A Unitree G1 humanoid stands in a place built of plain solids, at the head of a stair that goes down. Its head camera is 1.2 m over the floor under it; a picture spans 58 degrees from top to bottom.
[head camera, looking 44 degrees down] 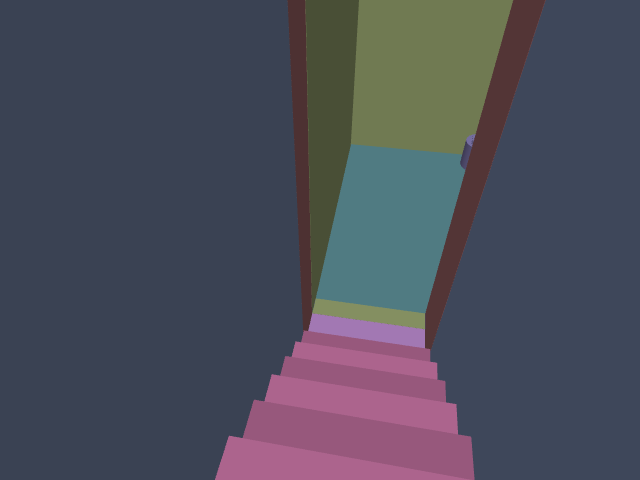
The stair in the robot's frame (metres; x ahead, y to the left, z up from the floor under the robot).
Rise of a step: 0.20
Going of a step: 0.22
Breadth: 0.81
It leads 10 degrees to the right of straight ahead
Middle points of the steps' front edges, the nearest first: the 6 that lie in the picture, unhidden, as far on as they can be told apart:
0.49 -0.11 -0.20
0.70 -0.15 -0.39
0.91 -0.18 -0.59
1.13 -0.22 -0.79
1.34 -0.26 -0.98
1.55 -0.29 -1.18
